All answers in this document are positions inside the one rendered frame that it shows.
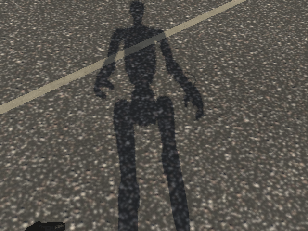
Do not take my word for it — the left robot hand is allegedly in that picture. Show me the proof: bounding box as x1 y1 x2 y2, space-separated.
25 221 65 231

